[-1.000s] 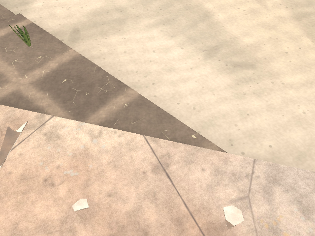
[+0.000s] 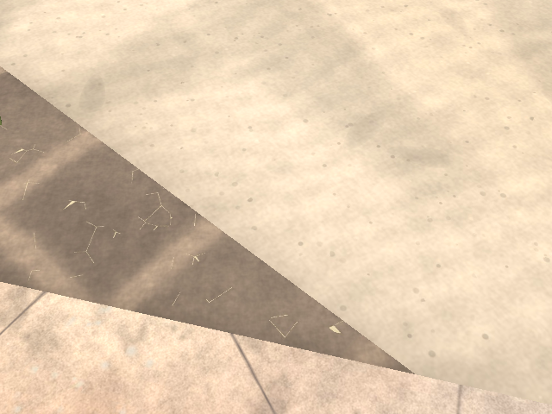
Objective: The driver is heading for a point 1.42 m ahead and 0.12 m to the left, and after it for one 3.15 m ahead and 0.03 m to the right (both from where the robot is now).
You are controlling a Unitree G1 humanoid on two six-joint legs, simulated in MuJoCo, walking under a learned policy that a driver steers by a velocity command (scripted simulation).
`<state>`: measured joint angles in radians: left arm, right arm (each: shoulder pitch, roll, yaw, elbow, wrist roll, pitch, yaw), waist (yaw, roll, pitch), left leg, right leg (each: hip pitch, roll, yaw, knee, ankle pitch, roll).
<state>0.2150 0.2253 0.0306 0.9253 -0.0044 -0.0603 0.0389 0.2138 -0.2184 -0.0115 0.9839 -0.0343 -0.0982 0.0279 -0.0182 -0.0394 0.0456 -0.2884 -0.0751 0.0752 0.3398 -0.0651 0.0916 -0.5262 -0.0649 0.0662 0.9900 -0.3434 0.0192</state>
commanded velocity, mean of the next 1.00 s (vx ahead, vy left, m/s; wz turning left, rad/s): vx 0.06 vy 0.00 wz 0.00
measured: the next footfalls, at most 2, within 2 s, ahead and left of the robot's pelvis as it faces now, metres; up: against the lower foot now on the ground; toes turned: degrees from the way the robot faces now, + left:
right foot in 0.16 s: +0.12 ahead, -0.15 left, +0.00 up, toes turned +1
left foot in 1.50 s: +0.46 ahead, +0.06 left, +0.00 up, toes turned +5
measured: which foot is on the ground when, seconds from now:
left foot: down 0.00-1.00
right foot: up 0.00-0.14, down 0.16-1.00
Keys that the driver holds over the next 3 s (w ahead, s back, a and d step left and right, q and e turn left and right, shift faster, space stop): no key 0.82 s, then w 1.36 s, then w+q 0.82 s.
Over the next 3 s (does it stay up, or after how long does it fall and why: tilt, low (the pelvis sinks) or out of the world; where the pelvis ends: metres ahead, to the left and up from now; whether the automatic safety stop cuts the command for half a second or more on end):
stays up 1.12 0.01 -0.19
